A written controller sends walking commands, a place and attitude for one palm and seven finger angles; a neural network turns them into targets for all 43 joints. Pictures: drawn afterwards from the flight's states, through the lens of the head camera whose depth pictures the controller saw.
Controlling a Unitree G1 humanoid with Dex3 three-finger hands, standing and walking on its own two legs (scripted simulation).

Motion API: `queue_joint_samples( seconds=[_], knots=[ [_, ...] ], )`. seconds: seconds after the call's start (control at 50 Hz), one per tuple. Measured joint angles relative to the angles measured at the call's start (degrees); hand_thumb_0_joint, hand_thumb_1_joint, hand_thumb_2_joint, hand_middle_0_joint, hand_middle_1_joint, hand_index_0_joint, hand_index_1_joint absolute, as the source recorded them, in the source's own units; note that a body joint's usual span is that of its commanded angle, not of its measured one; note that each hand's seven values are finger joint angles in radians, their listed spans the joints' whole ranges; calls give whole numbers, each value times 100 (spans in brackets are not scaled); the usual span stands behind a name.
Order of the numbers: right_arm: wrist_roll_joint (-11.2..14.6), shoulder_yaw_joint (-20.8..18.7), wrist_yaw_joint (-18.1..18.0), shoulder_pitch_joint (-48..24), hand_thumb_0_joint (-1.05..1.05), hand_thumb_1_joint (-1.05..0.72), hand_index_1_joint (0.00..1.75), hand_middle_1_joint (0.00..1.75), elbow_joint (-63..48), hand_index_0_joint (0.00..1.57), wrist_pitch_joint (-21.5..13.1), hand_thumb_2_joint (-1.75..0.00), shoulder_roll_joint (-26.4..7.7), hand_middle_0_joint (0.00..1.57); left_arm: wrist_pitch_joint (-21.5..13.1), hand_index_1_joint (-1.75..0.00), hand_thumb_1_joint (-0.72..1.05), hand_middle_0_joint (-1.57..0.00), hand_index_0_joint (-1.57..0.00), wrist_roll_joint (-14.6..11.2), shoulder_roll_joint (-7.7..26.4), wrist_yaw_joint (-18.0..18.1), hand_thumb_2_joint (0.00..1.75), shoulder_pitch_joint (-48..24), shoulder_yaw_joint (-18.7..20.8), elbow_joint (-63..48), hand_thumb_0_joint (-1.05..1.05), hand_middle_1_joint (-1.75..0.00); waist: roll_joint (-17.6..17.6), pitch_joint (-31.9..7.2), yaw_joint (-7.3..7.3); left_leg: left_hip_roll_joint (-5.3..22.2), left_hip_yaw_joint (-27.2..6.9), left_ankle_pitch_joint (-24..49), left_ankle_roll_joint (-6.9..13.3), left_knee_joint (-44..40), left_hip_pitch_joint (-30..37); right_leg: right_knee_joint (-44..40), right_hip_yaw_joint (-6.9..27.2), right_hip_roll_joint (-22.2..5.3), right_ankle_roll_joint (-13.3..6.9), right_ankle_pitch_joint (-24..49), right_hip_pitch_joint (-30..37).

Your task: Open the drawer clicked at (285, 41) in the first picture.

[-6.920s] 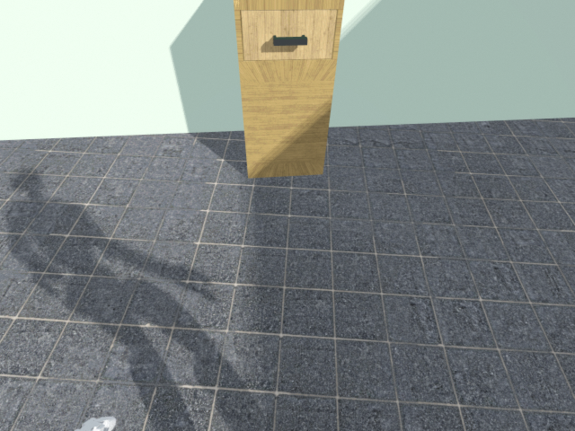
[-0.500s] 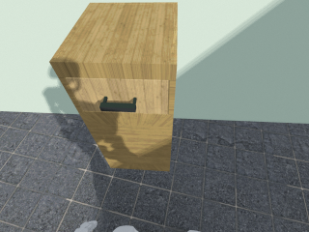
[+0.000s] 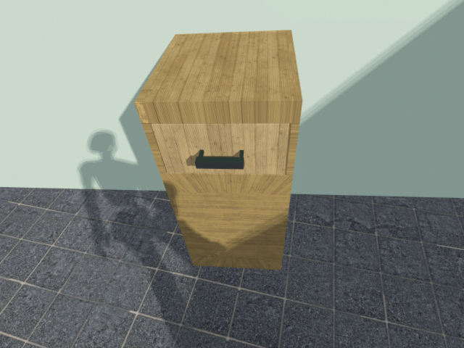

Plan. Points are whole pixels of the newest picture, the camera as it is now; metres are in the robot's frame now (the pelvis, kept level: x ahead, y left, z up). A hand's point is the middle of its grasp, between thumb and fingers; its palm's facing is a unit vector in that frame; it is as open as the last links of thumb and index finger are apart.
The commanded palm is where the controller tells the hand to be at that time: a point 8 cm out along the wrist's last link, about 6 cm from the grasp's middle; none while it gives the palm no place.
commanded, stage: come to a stop and stand still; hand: left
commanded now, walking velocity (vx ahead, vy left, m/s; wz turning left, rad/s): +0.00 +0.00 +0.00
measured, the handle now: (220, 157) +0.60 +0.08 -0.04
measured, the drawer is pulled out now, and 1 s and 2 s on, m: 0.00 0.00 0.00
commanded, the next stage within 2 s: look again from close up in 0.24 s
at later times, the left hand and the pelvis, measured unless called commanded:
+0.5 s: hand out of the picture +0.01 +0.17 -0.16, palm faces +0.02 -0.98 -0.19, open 7.3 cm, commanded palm none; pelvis +0.01 +0.01 +0.01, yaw +1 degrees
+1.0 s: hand out of the picture +0.03 +0.14 -0.16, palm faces +0.03 -0.99 -0.16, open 7.3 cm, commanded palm none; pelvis +0.04 -0.01 +0.01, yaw +0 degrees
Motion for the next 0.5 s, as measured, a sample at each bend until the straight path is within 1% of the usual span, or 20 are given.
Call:
queue_joint_samples(
  seconds=[0.04,0.12,0.24,0.36,0.5],
  knots=[
    [9,15,-3,57,-1,-93,30,30,81,20,-40,-89,-42,20,-55,-30,91,-19,-20,-18,-99,-16,90,67,-67,76,1,-30,31,36,-75,-11,-27,139,0,-202,45,-206,-21,-4,33,151,53],
    [-5,86,13,294,-1,-93,30,30,336,20,-86,-89,-15,20,-41,-30,91,-20,-20,-34,-179,-26,90,64,-114,212,1,-30,-126,35,-142,-35,-22,308,51,-503,161,-480,-7,-10,52,314,154],
    [-20,131,-11,609,0,-92,30,30,740,20,-50,-89,29,20,-33,-30,93,-20,-20,3,-150,-12,90,-83,-95,358,2,-30,-309,16,-162,-99,-16,445,86,-771,257,-601,11,-55,26,366,186],
    [-24,140,-34,702,0,-91,30,30,985,19,-58,-89,72,20,-88,-30,92,-20,-20,-7,-126,-8,90,-165,-71,453,2,-30,-293,16,-180,-124,-52,467,91,-856,294,-673,-15,-78,62,375,228],
    [-20,189,-35,580,0,-91,30,30,1074,19,-146,-89,200,20,-132,-30,92,-20,-20,-24,-145,21,90,-199,-90,602,1,-30,-284,-3,-191,-96,-92,418,61,-892,362,-764,-47,-48,79,350,326]
  ],
)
